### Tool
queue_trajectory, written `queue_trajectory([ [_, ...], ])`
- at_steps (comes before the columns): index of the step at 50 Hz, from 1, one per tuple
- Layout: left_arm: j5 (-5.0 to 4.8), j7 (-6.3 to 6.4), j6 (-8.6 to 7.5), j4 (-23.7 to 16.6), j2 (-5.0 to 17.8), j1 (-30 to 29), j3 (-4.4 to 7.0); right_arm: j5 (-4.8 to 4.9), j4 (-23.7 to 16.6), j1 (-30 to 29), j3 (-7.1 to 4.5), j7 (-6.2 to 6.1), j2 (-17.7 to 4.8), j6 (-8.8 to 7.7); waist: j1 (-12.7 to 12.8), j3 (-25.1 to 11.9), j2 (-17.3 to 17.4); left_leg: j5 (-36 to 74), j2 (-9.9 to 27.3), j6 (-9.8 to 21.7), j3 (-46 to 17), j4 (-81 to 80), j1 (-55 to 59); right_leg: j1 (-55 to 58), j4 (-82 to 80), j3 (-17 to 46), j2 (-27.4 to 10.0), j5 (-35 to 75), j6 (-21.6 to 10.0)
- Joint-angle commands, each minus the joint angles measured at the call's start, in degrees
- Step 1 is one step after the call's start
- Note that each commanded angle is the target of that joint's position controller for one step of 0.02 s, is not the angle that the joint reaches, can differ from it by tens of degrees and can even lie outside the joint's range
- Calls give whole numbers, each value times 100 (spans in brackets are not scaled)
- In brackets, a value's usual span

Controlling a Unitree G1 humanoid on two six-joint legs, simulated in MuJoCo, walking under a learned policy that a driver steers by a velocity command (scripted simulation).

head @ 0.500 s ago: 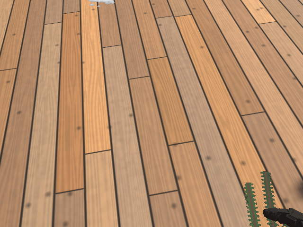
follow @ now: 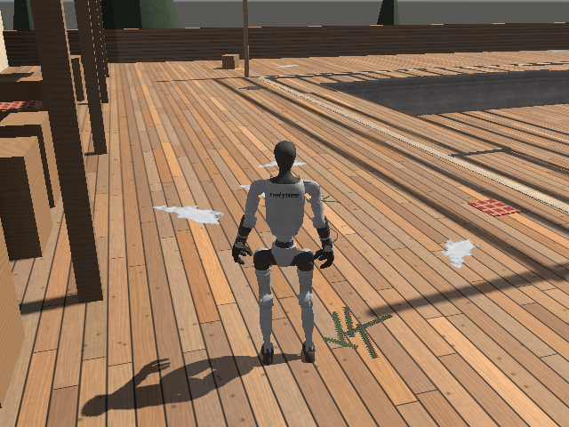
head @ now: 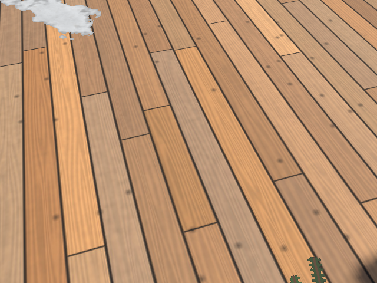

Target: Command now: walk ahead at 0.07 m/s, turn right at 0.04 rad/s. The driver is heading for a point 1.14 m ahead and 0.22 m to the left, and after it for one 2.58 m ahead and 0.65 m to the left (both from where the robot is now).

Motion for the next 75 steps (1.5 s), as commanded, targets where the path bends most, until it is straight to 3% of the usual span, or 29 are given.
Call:
queue_trajectory([
  [1,-35,31,-34,-206,960,89,247,-39,-209,332,-76,-14,-507,-50,-239,-377,-547,-723,384,-9,-356,-495,-435,906,-253,379,-402,593,-524],
  [3,15,-33,-82,-187,561,13,169,-4,-204,-27,-92,-64,-639,20,-26,-131,-335,-329,403,-64,-286,-283,-189,474,-365,253,-159,211,-340],
  [11,-47,-38,-220,96,589,56,164,40,1,-70,-107,-133,-690,137,-2,-381,-53,915,513,-47,-342,39,190,821,19,99,-42,1667,-302],
  [13,-90,-39,-187,256,596,208,183,81,137,57,-123,-138,-690,185,-2,-404,33,-288,373,16,-215,72,152,789,62,-57,130,359,-368],
  [15,-134,-46,-193,285,592,211,198,148,169,77,-166,-142,-786,201,-13,46,227,-1933,446,230,-416,-40,-203,292,139,-102,253,-1440,-517],
  [18,-195,-85,-459,169,393,-44,142,232,269,503,-228,-160,-994,12,-188,642,731,-2762,1191,747,-1627,-581,126,-868,732,-270,361,-1748,-568],
  [21,-206,-200,-721,17,318,-390,120,228,350,742,-337,-157,-1289,-170,-184,677,1141,-1554,2239,1307,-3006,-941,779,-1559,1353,-425,281,-1285,-637],
  [24,-236,-283,-756,540,414,721,212,287,118,19,-325,-119,-1167,-148,469,202,874,-214,1668,730,-1735,-319,-153,661,53,-477,333,-648,-845],
  [25,-221,-256,-756,778,909,1482,389,268,-121,-459,-244,-124,-920,-179,796,106,23,588,859,234,-717,1106,-1050,1678,-632,694,-231,-561,-1148],
  [26,-204,-287,-747,949,1525,2152,566,210,-325,-516,-204,-144,-743,-300,928,-191,-1507,-148,79,-206,-19,3144,-2421,3004,-1284,2784,-1332,129,-1772],
  [27,-123,-317,-769,884,947,2067,355,186,-303,-460,-238,-133,-884,-370,789,-244,-1161,-1879,159,-146,-603,4035,-3200,3290,-1297,3238,-1716,1069,-1919],
  [28,-76,-319,-774,808,599,1752,243,299,-237,-285,-259,-68,-904,-393,542,-71,-677,-1703,443,18,-803,4465,-3444,3200,-1112,2581,-1626,1447,-1757],
  [31,-121,-324,-705,701,406,1253,117,278,-194,-355,-271,14,-736,-319,286,220,-228,-562,946,129,-569,3791,-3324,2609,-1520,1191,-1167,1857,-1324],
  [37,-86,-144,-617,822,728,1368,139,171,-573,-1309,-119,81,-290,-230,381,513,-315,978,636,-227,-29,1436,-2316,1489,-2163,103,-652,1746,-1201],
  [41,-176,-126,-661,1039,808,1571,188,235,-795,-1711,-140,103,-502,-219,370,695,-455,1415,559,-63,-139,626,-1928,1641,-2334,57,-942,1488,-1166],
  [44,-177,-114,-599,1071,894,1386,241,221,-793,-1426,-256,145,-770,-272,56,381,-467,1079,433,217,-136,440,-1480,2255,-1720,-59,-1125,2907,-999],
  [46,-119,-105,-496,1050,887,1260,237,223,-424,-155,-466,100,-1077,-247,-583,-449,-528,845,81,465,131,473,187,2132,-163,-325,-859,4547,-799],
  [47,-63,-104,-474,970,781,1254,175,200,-169,844,-578,48,-1322,-216,-964,-1073,-303,743,611,709,-463,650,1821,1076,1289,-430,-624,3672,-633],
  [48,-79,-184,-563,902,3,2030,-42,74,-17,1577,-699,29,-1853,-197,-662,-2063,1212,-678,2199,1712,-3284,140,3940,-1175,3801,-487,386,508,-221],
  [49,-180,-230,-729,998,153,1836,-36,125,2,1482,-555,53,-1431,-197,-706,-2289,1447,-1591,2482,1783,-4856,-1013,3862,-1872,4751,372,640,-2047,-316],
  [50,-353,-250,-824,777,664,1231,113,176,-68,869,-469,58,-1162,-240,-595,-1211,1190,-1810,2299,1456,-4093,-1179,3006,-2466,5095,353,281,-1777,-445],
  [52,-282,-163,-844,634,756,650,165,91,-233,-2,-358,84,-806,-305,-193,-288,405,-789,1915,1153,-2682,-1462,1138,-2090,4516,84,-288,-814,-534],
  [55,-182,-95,-620,729,392,1006,169,32,-157,-169,-301,114,-637,-368,231,-130,647,-135,1521,1073,-1744,-1868,21,-1293,3874,88,-585,-437,-487],
  [59,-93,-68,-552,438,475,217,197,50,24,329,-361,-42,-960,-382,105,189,431,355,1534,1193,-1365,-2158,94,-2064,2776,9,-678,548,-221],
  [64,-124,-186,-647,194,309,-774,110,133,150,883,-354,-148,-1048,-310,-220,268,390,846,1314,926,-779,-2111,513,-1951,1022,-290,-384,1843,-147],
  [70,-201,-409,-722,-138,386,-1564,36,182,392,1450,-399,-166,-1135,-133,-401,432,440,1225,1752,860,-818,-1568,1701,-2061,112,-324,-170,1233,-316],
  [72,-207,-448,-750,-114,570,-1281,88,188,370,1344,-437,-180,-1219,-75,-161,250,596,2092,1845,746,-832,-1164,1929,-1548,-35,-416,-18,772,-480],
  [74,-177,-406,-763,315,1009,157,318,165,284,1158,-389,-182,-1104,-22,568,-662,567,3612,1401,491,-449,520,1576,521,-156,-645,265,771,-793],
  [75,-82,-344,-755,519,1467,1246,441,56,118,1253,-267,-178,-835,-35,884,-1597,-93,2105,1021,288,-226,2394,278,2437,51,622,-862,859,-1193],
])
Keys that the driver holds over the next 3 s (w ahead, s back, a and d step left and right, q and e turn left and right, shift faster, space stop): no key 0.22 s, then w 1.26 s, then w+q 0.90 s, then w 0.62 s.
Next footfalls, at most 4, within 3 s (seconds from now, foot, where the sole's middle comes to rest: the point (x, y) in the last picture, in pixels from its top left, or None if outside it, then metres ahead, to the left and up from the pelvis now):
0.94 left None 0.47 0.09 -0.77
1.48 right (232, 212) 0.77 -0.15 -0.77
2.04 left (167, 159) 1.04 0.12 -0.77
2.54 right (179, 104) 1.39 0.07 -0.77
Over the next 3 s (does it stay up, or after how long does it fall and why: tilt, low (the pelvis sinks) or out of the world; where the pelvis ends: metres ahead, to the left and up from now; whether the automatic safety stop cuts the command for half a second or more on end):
stays up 1.40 0.21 0.00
